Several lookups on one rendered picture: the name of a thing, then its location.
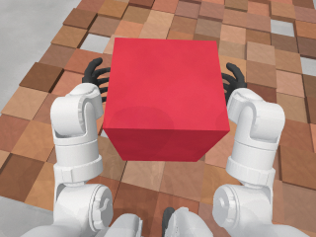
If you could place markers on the right robot forearm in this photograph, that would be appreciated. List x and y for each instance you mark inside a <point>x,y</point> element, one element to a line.
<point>257,135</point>

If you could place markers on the left robot upper arm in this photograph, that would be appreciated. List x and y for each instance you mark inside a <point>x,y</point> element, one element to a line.
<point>80,211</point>

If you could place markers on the carton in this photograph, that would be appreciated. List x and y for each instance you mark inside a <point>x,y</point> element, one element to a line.
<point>165,99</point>

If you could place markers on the robot right hand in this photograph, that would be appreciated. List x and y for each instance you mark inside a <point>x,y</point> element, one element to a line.
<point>235,83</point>

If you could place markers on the left robot forearm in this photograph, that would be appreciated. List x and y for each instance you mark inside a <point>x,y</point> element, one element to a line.
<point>75,135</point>

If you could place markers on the right robot upper arm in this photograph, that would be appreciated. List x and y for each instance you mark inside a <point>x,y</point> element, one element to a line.
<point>247,212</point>

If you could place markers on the robot left thigh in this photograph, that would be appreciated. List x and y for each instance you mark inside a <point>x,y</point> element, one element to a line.
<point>127,225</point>

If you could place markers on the robot left hand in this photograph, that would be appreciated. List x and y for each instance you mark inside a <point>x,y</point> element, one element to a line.
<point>91,75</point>

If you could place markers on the robot thigh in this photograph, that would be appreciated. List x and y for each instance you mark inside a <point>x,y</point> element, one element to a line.
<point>188,224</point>
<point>127,225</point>

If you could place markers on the robot right thigh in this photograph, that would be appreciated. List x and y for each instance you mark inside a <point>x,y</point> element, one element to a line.
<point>188,224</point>

